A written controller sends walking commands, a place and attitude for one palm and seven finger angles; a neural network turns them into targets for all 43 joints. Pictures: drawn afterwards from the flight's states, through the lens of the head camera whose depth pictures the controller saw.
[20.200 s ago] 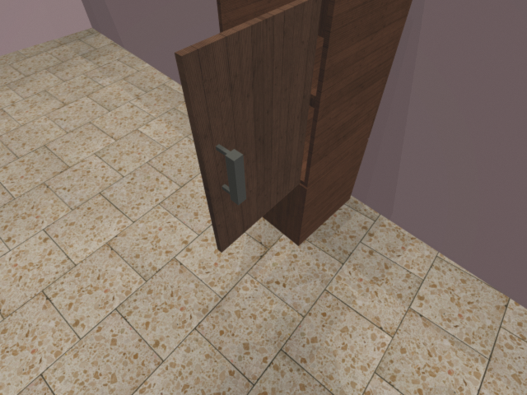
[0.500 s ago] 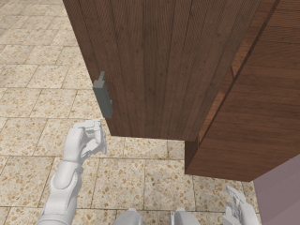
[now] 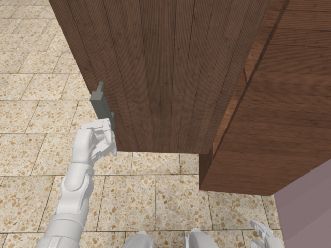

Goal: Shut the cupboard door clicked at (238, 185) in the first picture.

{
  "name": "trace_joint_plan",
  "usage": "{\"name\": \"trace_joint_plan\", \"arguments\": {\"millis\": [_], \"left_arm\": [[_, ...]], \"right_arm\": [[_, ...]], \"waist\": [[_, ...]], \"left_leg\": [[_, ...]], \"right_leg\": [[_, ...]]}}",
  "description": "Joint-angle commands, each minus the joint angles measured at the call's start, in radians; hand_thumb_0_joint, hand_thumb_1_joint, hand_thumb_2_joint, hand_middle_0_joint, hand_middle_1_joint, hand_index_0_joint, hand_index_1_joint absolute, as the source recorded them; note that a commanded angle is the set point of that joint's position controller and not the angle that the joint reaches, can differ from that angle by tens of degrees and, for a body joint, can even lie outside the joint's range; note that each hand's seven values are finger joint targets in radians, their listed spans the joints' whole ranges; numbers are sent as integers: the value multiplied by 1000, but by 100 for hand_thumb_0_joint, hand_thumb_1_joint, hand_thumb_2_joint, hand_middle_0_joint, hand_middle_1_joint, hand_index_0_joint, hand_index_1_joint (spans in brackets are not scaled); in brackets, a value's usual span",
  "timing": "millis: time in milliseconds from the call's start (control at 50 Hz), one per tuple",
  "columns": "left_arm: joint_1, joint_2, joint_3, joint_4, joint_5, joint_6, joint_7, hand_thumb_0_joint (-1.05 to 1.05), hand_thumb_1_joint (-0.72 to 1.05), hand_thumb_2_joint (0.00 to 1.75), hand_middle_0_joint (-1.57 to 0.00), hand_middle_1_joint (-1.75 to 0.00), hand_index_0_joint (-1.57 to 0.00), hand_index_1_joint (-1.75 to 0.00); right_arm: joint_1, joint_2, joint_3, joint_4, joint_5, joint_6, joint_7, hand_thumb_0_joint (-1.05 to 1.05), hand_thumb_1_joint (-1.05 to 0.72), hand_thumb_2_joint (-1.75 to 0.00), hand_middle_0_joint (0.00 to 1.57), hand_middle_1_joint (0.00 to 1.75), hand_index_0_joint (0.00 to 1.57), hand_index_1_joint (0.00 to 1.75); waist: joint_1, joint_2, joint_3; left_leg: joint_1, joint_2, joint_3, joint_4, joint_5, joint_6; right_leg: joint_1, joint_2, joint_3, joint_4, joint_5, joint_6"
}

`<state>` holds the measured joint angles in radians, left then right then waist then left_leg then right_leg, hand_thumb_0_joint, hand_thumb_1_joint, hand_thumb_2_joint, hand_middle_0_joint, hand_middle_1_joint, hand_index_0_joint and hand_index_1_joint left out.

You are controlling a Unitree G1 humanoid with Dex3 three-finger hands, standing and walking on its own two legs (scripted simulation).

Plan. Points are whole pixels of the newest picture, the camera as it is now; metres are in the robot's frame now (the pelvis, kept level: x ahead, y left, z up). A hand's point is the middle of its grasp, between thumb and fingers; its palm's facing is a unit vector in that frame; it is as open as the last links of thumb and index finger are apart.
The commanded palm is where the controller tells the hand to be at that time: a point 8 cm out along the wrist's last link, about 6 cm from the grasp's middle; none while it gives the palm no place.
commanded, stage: bring the fist close to the handle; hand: left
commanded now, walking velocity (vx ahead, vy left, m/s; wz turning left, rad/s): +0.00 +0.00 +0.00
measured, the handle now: (105, 107) +0.46 +0.18 +0.05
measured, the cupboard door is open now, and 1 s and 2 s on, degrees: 93 82 68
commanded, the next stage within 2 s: push the door shut along its arc in 0.16 s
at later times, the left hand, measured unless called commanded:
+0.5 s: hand (114, 134) +0.37 +0.14 +0.05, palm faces -0.07 -1.00 -0.05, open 3.1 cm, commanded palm +0.36 +0.19 +0.05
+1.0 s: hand (118, 112) +0.44 +0.14 +0.05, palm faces -0.20 -0.98 -0.03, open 3.2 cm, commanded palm +0.44 +0.18 +0.05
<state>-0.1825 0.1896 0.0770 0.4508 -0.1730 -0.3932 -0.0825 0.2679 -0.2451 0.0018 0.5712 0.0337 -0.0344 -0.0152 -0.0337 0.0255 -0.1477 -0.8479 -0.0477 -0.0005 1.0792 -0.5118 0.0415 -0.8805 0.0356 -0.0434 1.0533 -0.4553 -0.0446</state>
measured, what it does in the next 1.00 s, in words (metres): stands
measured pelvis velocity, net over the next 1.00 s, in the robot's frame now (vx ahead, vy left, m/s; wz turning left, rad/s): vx -0.01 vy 0.01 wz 0.00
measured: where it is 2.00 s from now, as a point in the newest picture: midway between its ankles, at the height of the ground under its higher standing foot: outside the picture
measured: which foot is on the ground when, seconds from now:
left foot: down 0.00-1.00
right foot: down 0.00-1.00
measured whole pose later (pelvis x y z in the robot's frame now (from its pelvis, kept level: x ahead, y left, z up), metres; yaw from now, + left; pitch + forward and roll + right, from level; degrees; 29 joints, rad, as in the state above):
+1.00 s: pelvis -0.01 +0.01 -0.01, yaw +0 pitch +20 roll -2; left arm -0.74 0.33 0.17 1.02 -0.17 -0.43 -0.29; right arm 0.32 -0.27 0.02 0.63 0.04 -0.01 -0.02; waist -0.11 0.03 -0.14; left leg -1.00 -0.05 -0.01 1.15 -0.50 0.06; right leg -1.01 0.03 -0.06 1.09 -0.44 -0.03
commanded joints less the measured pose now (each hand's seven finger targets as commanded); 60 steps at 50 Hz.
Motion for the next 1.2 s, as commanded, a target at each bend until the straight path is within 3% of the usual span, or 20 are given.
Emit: {"name": "trace_joint_plan", "arguments": {"millis": [0,140,160,200,220,340,380,480,520,560,600,660,720,760,820,860,960,1040,1140,1180], "left_arm": [[-284,85,13,-217,-8,-81,-10,0,90,90,-130,-150,-130,-150],[-305,103,36,-175,-6,-76,-5,0,90,90,-130,-150,-130,-150],[-285,125,61,-168,-6,-76,-1,0,90,90,-130,-150,-130,-150],[-268,130,67,-174,-4,-75,-1,0,90,90,-130,-150,-130,-150],[-286,128,67,-169,-9,-76,-2,0,90,90,-130,-150,-130,-150],[-442,142,45,-120,-1,-89,-39,0,90,90,-130,-150,-130,-150],[-491,176,73,-78,-11,-84,-56,0,90,90,-130,-150,-130,-150],[-556,201,88,-8,-22,-73,-105,0,90,90,-130,-150,-130,-150],[-573,184,81,57,-28,-59,-122,0,90,90,-130,-150,-130,-150],[-634,220,106,88,-32,-61,-134,0,90,90,-130,-150,-130,-150],[-646,232,113,111,-24,-65,-151,0,90,90,-130,-150,-130,-150],[-726,223,94,151,-26,-68,-174,0,90,90,-130,-150,-130,-150],[-801,235,94,201,-15,-74,-188,0,90,90,-130,-150,-130,-150],[-837,206,68,242,-13,-73,-199,0,90,90,-130,-150,-130,-150],[-926,237,88,299,-8,-78,-207,0,90,90,-130,-150,-130,-150],[-933,241,92,325,-4,-84,-215,0,90,90,-130,-150,-130,-150],[-1044,266,99,408,9,-87,-225,0,90,90,-130,-150,-130,-150],[-1084,275,102,416,18,-90,-236,0,90,90,-130,-150,-130,-150],[-1157,307,121,471,28,-70,-243,0,90,90,-130,-150,-130,-150],[-1206,317,122,446,35,-76,-249,0,90,90,-130,-150,-130,-150]], "right_arm": [[-19,-123,-44,-126,8,-51,-9,0,-90,-90,20,30,20,30],[-22,-124,-45,-121,8,-48,-11,0,-90,-90,20,30,20,30],[-21,-125,-46,-122,9,-47,-11,0,-90,-90,20,30,20,30],[-26,-123,-43,-131,7,-43,-11,0,-90,-90,20,30,20,30],[-24,-122,-41,-130,8,-42,-11,0,-90,-90,20,30,20,30],[-22,-126,-39,-108,12,-46,-19,0,-90,-90,20,30,20,30],[-12,-135,-39,-98,13,-47,-25,0,-90,-90,20,30,20,30],[9,-139,-37,-90,15,-46,-24,0,-90,-90,20,30,20,30],[24,-139,-37,-84,16,-42,-21,0,-90,-90,20,30,20,30],[33,-146,-37,-77,18,-39,-22,0,-90,-90,20,30,20,30],[47,-150,-39,-76,16,-34,-22,0,-90,-90,20,30,20,30],[61,-153,-41,-63,18,-30,-21,0,-90,-90,20,30,20,30],[80,-160,-42,-52,16,-23,-19,0,-90,-90,20,30,20,30],[94,-162,-43,-45,15,-21,-15,0,-90,-90,20,30,20,30],[115,-172,-44,-29,12,-15,-12,0,-90,-90,20,30,20,30],[123,-175,-44,-33,10,-11,-10,0,-90,-90,20,30,20,30],[150,-185,-41,-16,5,-4,-7,0,-90,-90,20,30,20,30],[176,-192,-43,-13,-2,0,-1,0,-90,-90,20,30,20,30],[201,-196,-38,-5,-7,10,1,0,-90,-90,20,30,20,30],[216,-197,-40,-4,-12,10,2,0,-90,-90,20,30,20,30]], "waist": [[-18,-18,-317],[-14,-44,-311],[-3,-52,-310],[4,-24,-321],[-4,-62,-321],[-41,-21,-306],[-47,-44,-309],[-36,20,-369],[-52,-26,-361],[-59,-54,-343],[-56,-36,-372],[-80,-28,-368],[-87,6,-371],[-99,13,-376],[-117,10,-380],[-110,24,-403],[-141,36,-389],[-140,90,-448],[-169,56,-430],[-173,86,-459]], "left_leg": [[119,35,-36,-151,262,-15],[87,29,-28,-146,231,-11],[86,29,-29,-150,237,-13],[86,26,-22,-150,241,-12],[73,26,-23,-147,234,-9],[71,29,-27,-128,191,-7],[55,29,-28,-120,182,-4],[88,28,-35,-121,248,-9],[69,30,-33,-118,251,-8],[34,29,-34,-115,222,-6],[51,28,-36,-115,249,-6],[59,31,-38,-107,235,-5],[81,33,-52,-108,231,-8],[108,35,-62,-109,241,-9],[113,38,-73,-101,239,-7],[120,36,-76,-100,244,-8],[122,43,-94,-92,217,-8],[197,50,-116,-86,296,-17],[154,52,-117,-69,287,-8],[183,54,-125,-59,323,-10]], "right_leg": [[260,-38,48,-133,255,15],[268,-43,60,-142,235,20],[277,-42,59,-141,238,17],[294,-44,65,-142,250,17],[301,-44,67,-146,244,21],[239,-43,76,-144,196,22],[244,-43,85,-151,184,24],[256,-43,76,-127,254,14],[252,-43,74,-131,266,20],[253,-45,83,-138,238,22],[254,-44,75,-125,263,17],[212,-43,72,-127,239,18],[165,-39,61,-117,213,13],[130,-35,50,-114,204,11],[92,-31,45,-109,190,10],[89,-29,44,-104,185,7],[13,-23,34,-95,139,6],[-24,-20,23,-75,173,0],[-37,-13,25,-74,173,4],[-54,-14,21,-58,188,0]]}}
